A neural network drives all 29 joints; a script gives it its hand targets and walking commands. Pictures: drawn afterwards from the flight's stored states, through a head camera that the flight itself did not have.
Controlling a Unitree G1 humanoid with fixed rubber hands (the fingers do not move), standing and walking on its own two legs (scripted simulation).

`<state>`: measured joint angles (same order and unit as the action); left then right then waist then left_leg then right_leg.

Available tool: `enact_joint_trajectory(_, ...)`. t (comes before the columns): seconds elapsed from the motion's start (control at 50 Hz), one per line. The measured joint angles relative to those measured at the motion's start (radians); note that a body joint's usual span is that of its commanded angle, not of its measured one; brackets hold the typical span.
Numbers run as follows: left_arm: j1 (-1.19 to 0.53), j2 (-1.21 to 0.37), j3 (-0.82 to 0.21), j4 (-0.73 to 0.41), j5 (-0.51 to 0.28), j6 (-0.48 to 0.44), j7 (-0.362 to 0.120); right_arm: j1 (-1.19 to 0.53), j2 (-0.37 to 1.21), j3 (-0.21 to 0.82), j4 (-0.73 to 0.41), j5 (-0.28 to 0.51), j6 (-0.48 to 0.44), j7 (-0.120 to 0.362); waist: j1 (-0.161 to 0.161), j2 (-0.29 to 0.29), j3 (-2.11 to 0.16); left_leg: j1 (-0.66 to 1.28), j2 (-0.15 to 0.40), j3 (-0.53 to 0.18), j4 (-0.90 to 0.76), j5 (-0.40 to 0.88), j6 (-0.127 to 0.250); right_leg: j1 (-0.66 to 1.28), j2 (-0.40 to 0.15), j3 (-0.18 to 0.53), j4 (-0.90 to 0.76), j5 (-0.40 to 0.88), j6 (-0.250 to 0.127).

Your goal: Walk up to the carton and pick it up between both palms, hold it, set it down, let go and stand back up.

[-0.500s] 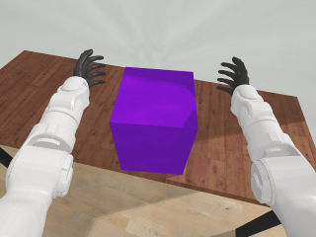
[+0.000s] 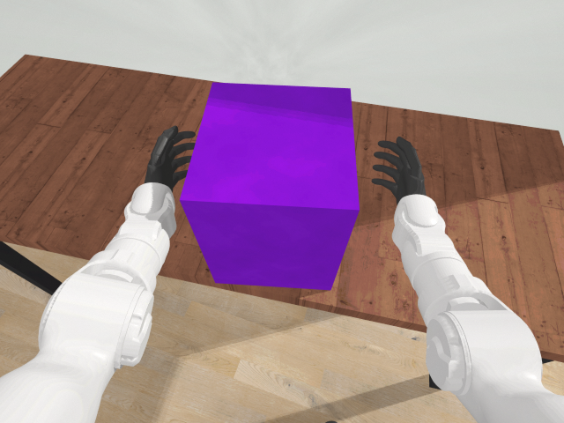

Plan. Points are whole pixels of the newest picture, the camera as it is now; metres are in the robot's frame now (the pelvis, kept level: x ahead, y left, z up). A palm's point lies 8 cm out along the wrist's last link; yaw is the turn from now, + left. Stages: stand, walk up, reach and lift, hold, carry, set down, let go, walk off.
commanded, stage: reach and lift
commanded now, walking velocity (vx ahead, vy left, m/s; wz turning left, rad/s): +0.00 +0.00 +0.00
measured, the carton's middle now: (276, 194) +0.47 +0.00 +0.02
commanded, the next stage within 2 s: none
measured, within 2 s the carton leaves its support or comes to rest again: neither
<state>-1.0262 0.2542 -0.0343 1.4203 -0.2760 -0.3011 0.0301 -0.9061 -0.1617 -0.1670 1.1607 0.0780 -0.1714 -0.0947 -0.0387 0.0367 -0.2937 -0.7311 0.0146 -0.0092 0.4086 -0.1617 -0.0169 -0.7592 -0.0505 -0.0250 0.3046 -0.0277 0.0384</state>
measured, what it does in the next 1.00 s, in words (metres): stands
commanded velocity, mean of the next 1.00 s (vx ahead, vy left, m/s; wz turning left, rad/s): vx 0.00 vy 0.00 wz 0.00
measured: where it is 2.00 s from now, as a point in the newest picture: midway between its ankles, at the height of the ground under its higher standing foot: outside the picture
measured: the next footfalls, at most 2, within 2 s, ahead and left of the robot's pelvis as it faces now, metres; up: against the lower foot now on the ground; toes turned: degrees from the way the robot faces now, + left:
none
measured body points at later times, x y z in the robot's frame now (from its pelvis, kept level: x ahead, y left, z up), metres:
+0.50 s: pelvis +0.01 +0.00 +0.00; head +0.17 -0.01 +0.42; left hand +0.49 +0.15 +0.01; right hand +0.48 -0.15 +0.00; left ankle -0.01 +0.13 -0.73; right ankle +0.03 -0.14 -0.73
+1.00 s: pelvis +0.04 +0.00 +0.01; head +0.16 +0.00 +0.44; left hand +0.48 +0.14 +0.01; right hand +0.46 -0.15 +0.01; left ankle -0.01 +0.13 -0.73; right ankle +0.03 -0.15 -0.73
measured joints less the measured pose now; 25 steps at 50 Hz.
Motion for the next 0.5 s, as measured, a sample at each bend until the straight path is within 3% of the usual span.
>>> enact_joint_trajectory(0.14,-0.068,0.006,0.063,0.122,0.035,-0.094,-0.023,-0.041,0.016,0.022,0.043,0.005,-0.059,-0.001,-0.029,-0.039,0.017,-0.025,-0.006,0.008,-0.035,0.024,-0.002,-0.055,-0.006,0.009,0.024,-0.007,-0.004)
enact_joint_trajectory(0.3,0.009,-0.049,0.150,-0.032,0.149,-0.094,-0.009,0.008,0.059,-0.020,-0.034,-0.025,-0.109,-0.009,-0.008,-0.060,-0.028,-0.096,0.005,0.010,-0.080,0.050,-0.010,-0.111,0.007,0.009,-0.058,0.041,-0.011)
enact_joint_trajectory(0.4,0.051,-0.095,0.220,-0.138,0.253,-0.059,-0.002,0.028,0.104,-0.083,-0.070,-0.117,-0.121,-0.017,0.013,-0.034,-0.041,-0.109,0.001,0.002,-0.105,0.062,-0.006,-0.106,0.003,-0.001,-0.108,0.063,-0.008)
enact_joint_trajectory(0.5,0.083,-0.140,0.304,-0.189,0.359,-0.035,0.004,0.062,0.163,-0.218,-0.118,-0.281,-0.137,-0.038,0.022,0.004,-0.036,-0.081,-0.009,-0.012,-0.132,0.070,0.000,-0.062,-0.007,-0.017,-0.153,0.074,-0.001)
